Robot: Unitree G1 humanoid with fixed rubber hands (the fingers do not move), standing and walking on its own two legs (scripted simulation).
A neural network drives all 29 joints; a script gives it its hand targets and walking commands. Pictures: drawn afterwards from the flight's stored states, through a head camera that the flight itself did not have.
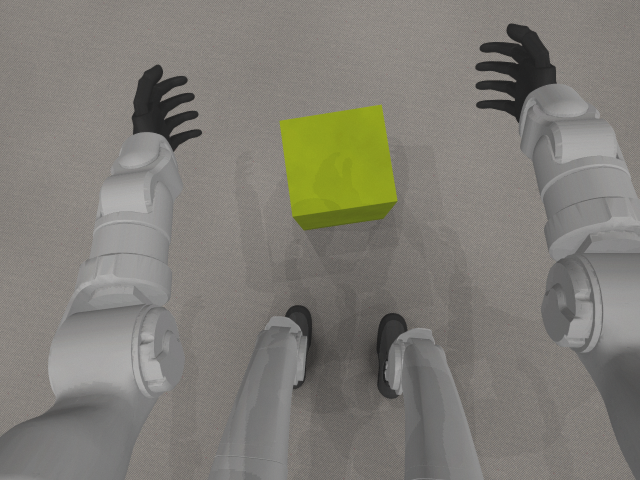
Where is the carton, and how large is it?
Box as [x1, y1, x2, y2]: [280, 105, 396, 229]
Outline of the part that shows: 381,105 280,121 292,216 303,229 382,218 395,203 396,195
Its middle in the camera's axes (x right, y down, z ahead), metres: +0.04 -0.14 +0.89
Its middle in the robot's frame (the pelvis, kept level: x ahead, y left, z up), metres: +0.55 +0.05 -0.54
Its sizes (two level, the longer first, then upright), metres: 0.210 0.200 0.250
